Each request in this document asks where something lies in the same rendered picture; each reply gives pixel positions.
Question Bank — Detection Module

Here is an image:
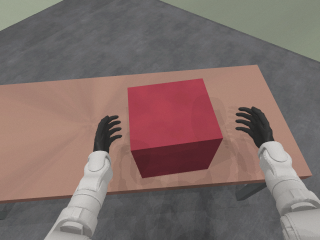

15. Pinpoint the robot left forearm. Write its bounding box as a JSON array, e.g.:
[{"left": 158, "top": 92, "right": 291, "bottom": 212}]
[{"left": 44, "top": 150, "right": 113, "bottom": 240}]

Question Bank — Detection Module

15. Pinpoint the robot right forearm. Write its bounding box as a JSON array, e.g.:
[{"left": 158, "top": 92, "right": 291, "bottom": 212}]
[{"left": 257, "top": 141, "right": 320, "bottom": 216}]

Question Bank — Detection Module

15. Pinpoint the left robot upper arm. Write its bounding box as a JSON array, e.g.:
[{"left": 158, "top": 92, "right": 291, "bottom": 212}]
[{"left": 46, "top": 230, "right": 92, "bottom": 240}]

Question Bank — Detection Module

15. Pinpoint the left robot hand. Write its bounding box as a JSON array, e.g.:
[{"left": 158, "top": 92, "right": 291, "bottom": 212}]
[{"left": 93, "top": 115, "right": 122, "bottom": 153}]

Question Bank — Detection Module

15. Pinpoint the right robot upper arm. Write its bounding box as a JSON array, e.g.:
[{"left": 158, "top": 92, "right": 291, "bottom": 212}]
[{"left": 280, "top": 208, "right": 320, "bottom": 240}]

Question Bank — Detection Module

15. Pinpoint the carton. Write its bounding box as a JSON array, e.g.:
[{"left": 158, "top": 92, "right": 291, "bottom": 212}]
[{"left": 127, "top": 78, "right": 223, "bottom": 178}]

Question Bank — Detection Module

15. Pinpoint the table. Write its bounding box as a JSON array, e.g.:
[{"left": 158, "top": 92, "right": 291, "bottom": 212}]
[{"left": 0, "top": 64, "right": 312, "bottom": 220}]

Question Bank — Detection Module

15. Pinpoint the right robot hand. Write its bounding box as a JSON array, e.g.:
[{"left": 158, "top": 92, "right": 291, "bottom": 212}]
[{"left": 235, "top": 106, "right": 275, "bottom": 148}]

